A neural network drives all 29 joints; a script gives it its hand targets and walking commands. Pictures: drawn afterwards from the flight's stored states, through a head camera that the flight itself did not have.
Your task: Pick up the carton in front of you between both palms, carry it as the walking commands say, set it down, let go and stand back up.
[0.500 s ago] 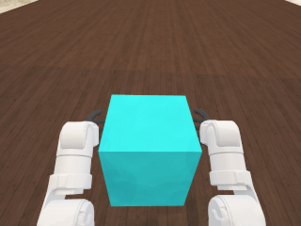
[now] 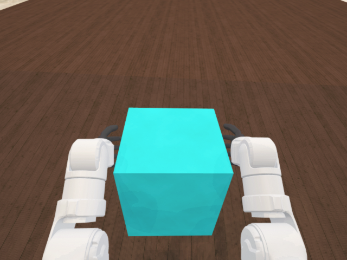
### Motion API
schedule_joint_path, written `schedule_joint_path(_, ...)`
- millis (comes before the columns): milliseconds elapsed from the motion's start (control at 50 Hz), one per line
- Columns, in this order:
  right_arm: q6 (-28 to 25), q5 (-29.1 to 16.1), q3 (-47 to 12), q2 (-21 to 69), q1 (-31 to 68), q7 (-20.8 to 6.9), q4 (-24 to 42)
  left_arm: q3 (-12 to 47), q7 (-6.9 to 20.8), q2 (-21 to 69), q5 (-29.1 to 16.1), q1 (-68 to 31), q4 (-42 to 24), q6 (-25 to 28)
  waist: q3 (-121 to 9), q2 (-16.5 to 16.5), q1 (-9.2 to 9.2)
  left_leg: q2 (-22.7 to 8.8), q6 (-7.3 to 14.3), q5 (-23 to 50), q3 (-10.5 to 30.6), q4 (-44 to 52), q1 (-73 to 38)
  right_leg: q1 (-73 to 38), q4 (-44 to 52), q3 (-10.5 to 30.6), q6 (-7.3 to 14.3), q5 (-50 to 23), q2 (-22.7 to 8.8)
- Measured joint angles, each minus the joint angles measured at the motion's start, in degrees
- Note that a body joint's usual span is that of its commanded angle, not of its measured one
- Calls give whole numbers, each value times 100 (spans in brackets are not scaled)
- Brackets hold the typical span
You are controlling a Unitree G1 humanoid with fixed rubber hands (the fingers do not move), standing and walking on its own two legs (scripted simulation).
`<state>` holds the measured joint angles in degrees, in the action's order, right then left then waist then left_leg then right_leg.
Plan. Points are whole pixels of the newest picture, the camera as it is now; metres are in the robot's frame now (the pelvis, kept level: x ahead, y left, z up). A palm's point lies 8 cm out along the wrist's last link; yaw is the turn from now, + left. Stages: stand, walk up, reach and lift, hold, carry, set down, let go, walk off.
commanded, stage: carry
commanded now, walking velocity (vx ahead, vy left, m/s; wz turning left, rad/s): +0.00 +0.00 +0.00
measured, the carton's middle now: (171, 172) +0.34 +0.00 +0.05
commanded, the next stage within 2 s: none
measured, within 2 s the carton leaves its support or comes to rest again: neither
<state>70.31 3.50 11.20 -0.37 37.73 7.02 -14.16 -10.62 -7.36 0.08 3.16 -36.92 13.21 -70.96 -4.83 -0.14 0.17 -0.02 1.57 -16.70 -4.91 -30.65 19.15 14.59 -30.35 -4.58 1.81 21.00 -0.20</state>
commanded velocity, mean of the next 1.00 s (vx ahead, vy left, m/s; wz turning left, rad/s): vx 0.00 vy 0.00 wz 0.00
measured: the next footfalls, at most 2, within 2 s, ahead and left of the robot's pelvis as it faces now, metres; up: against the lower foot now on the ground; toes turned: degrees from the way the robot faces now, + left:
none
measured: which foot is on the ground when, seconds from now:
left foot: down 0.00-1.00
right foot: down 0.00-1.00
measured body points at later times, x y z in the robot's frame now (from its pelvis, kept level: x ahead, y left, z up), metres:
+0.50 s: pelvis -0.01 +0.00 +0.00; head -0.04 +0.00 +0.45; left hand +0.34 +0.15 +0.12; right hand +0.34 -0.15 +0.12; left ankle +0.05 +0.10 -0.73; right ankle +0.00 -0.10 -0.73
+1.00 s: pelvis -0.02 +0.00 +0.00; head -0.04 +0.00 +0.45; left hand +0.33 +0.15 +0.12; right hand +0.34 -0.16 +0.12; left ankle +0.05 +0.10 -0.73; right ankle +0.00 -0.10 -0.73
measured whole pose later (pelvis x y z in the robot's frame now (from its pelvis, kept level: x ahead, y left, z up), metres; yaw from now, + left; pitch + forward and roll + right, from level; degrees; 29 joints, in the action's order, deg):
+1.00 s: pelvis -0.02 +0.00 +0.00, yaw +0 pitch +0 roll +0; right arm 70.3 3.5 11.2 -0.2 37.5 7.0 -12.7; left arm -10.8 -7.3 0.3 3.2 -36.8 11.8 -71.0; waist -4.0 -0.2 0.2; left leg -0.3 1.5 -15.0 -4.9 -30.4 20.7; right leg 16.4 -30.7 -4.7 2.1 19.7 0.0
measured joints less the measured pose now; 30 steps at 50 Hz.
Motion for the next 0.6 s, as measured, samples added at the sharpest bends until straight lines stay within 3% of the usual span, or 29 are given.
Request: schedule_joint_path(600,2,3,7,13,-17,-3,113,-10,2,13,3,9,-104,-1,65,-2,1,-19,-4,135,2,24,120,143,-24,-8,21,-108,14)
